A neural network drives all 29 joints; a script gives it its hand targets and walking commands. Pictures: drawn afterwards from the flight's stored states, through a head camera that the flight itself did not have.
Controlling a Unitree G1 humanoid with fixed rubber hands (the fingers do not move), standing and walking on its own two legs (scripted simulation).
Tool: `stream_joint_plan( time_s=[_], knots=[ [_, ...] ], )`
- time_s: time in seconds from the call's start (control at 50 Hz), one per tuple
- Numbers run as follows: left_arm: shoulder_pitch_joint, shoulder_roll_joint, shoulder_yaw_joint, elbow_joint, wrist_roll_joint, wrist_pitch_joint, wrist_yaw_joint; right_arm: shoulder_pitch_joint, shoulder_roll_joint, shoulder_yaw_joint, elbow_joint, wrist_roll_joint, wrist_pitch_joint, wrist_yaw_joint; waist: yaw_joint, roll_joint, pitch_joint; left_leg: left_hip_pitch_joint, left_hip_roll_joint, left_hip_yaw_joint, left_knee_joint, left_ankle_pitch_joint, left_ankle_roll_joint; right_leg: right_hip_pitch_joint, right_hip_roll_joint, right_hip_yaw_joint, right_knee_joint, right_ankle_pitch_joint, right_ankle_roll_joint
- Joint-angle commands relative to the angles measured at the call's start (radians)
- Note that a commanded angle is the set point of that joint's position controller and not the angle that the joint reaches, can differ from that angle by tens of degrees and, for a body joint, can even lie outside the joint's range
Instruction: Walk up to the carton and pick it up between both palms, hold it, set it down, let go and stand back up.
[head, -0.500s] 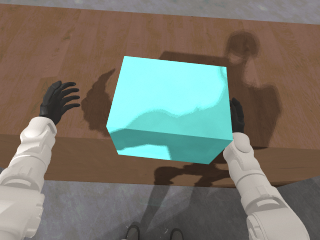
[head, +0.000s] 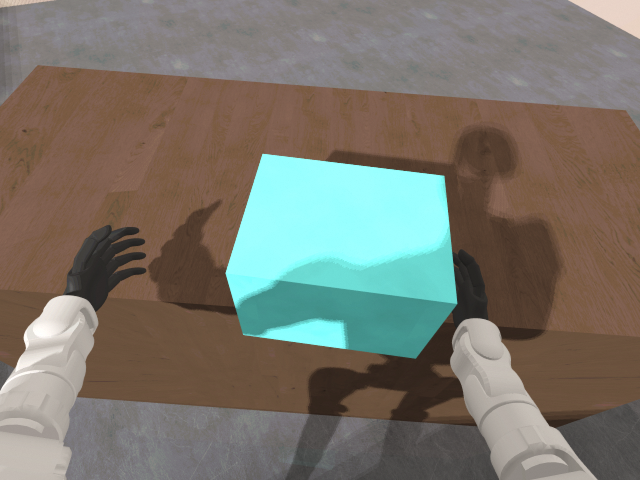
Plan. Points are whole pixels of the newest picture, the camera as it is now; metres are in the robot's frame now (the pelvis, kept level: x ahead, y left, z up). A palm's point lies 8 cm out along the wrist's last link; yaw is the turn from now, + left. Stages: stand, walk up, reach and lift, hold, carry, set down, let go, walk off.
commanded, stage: let go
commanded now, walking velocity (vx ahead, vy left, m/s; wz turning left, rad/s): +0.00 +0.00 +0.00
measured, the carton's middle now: (340, 257) +0.41 +0.01 +0.01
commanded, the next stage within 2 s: stand in 0.08 s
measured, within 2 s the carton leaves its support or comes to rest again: neither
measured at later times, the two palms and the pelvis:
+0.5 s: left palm out of the picture -0.13 +0.22 -0.13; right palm out of the picture -0.02 -0.27 -0.15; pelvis +0.02 +0.00 +0.00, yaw +0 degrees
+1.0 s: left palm out of the picture -0.01 +0.20 -0.13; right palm out of the picture -0.08 -0.28 -0.17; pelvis +0.00 -0.04 +0.00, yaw +2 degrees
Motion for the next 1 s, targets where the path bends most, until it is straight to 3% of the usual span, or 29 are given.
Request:
stream_joint_plan(
  time_s=[0.0,0.06,0.08,0.1,0.14,0.18,0.22,0.24,0.26,0.3,0.32,0.36,0.54,0.6,0.74,0.76,0.98],
  knots=[
    [-0.251,0.262,0.062,-0.139,-0.014,-0.071,-0.002,-0.267,-0.112,-0.02,-0.155,-0.006,-0.067,0.003,0.015,0.11,-0.492,0.178,-0.013,-0.02,0.047,0.424,-0.027,0.241,0.011,0.054,0.038,0.257,0.035],
    [-0.232,0.261,0.059,-0.137,-0.014,-0.087,-0.004,-0.243,-0.117,-0.014,-0.151,-0.014,-0.085,0.003,0.005,0.11,-0.477,0.162,-0.01,-0.021,0.046,0.378,-0.026,0.225,0.01,0.049,0.039,0.215,0.033],
    [0.283,0.196,0.244,0.111,0.275,0.023,0.064,0.322,-0.318,-0.152,-0.008,-0.262,-0.081,0.032,-0.008,0.191,-0.601,0.345,0.14,-0.026,0.226,0.366,-0.047,0.199,-0.11,0.087,0.226,0.273,0.007],
    [0.501,0.112,0.237,0.156,0.403,0.103,0.086,0.414,-0.3,-0.146,0.009,-0.288,-0.049,0.047,-0.004,0.25,-0.637,0.372,0.189,-0.059,0.238,0.506,-0.033,0.17,-0.126,0.057,0.299,0.191,0.019],
    [0.663,-0.007,0.244,0.135,0.517,0.203,0.12,0.394,-0.23,-0.142,-0.02,-0.345,0.006,0.087,0.01,0.265,-0.428,0.292,0.237,-0.091,0.208,0.599,-0.011,0.008,-0.124,0.014,0.297,-0.082,0.048],
    [0.63,-0.051,0.238,0.086,0.577,0.249,0.164,0.374,-0.207,-0.155,-0.049,-0.384,0.052,0.117,-0.007,0.114,-0.141,0.069,0.23,-0.103,0.161,0.385,-0.009,-0.039,-0.134,0.008,0.2,-0.134,0.059],
    [0.615,-0.071,0.216,0.051,0.614,0.246,0.209,0.398,-0.217,-0.163,-0.054,-0.4,0.067,0.123,-0.018,-0.067,0.069,-0.033,0.197,-0.122,0.102,0.022,-0.006,-0.077,-0.166,0.075,0.126,0.026,0.04],
    [0.613,-0.068,0.208,0.042,0.624,0.236,0.219,0.435,-0.212,-0.161,-0.04,-0.404,0.07,0.125,-0.034,-0.089,0.111,-0.033,0.18,-0.131,0.071,-0.125,-0.001,-0.074,-0.184,0.11,0.096,0.097,0.026],
    [0.627,-0.064,0.206,0.047,0.632,0.227,0.222,0.483,-0.196,-0.159,-0.022,-0.407,0.072,0.128,-0.05,-0.076,0.126,-0.005,0.17,-0.14,0.042,-0.184,0.007,-0.07,-0.188,0.13,0.083,0.103,0.012],
    [0.675,-0.088,0.203,0.055,0.634,0.211,0.217,0.564,-0.189,-0.166,0.026,-0.417,0.077,0.147,-0.067,0.084,0.109,0.12,0.173,-0.157,-0.013,-0.139,0.008,-0.07,-0.176,0.147,0.065,0.02,-0.004],
    [0.695,-0.086,0.206,0.067,0.636,0.209,0.213,0.593,-0.189,-0.172,0.058,-0.422,0.081,0.156,-0.071,0.13,0.103,0.17,0.175,-0.164,-0.031,-0.109,0.007,-0.071,-0.17,0.141,0.057,-0.021,-0.011],
    [0.754,-0.079,0.207,0.086,0.633,0.206,0.21,0.65,-0.211,-0.181,0.115,-0.433,0.095,0.164,-0.072,0.172,0.077,0.243,0.163,-0.163,-0.043,-0.092,0.003,-0.046,-0.159,0.126,0.047,-0.061,-0.019],
    [0.935,-0.158,0.167,0.145,0.617,0.224,0.228,0.876,-0.232,-0.159,0.288,-0.443,0.137,0.158,-0.081,-0.003,0.138,0.222,0.113,-0.133,-0.048,-0.08,0.028,0.152,-0.149,0.08,0.03,0.06,-0.035],
    [0.976,-0.185,0.154,0.149,0.614,0.24,0.235,0.917,-0.232,-0.142,0.328,-0.439,0.151,0.155,-0.075,-0.026,0.18,0.187,0.106,-0.128,-0.062,-0.088,0.03,0.189,-0.143,0.069,0.022,0.06,-0.037],
    [0.968,-0.201,0.137,0.131,0.596,0.272,0.237,0.966,-0.191,-0.107,0.386,-0.44,0.178,0.149,-0.077,0.021,0.293,0.123,0.104,-0.124,-0.093,-0.141,0.021,0.188,-0.129,0.069,-0.033,-0.069,-0.048],
    [0.96,-0.2,0.134,0.126,0.592,0.273,0.235,0.973,-0.187,-0.104,0.391,-0.439,0.18,0.147,-0.08,0.008,0.305,0.124,0.105,-0.125,-0.091,-0.14,0.017,0.182,-0.128,0.072,-0.04,-0.081,-0.049],
    [0.882,-0.195,0.121,0.089,0.577,0.266,0.223,0.933,-0.172,-0.095,0.407,-0.429,0.179,0.138,-0.087,0.026,0.322,0.132,0.119,-0.111,-0.063,-0.128,-0.003,0.166,-0.119,0.093,-0.086,-0.128,-0.053]
  ],
)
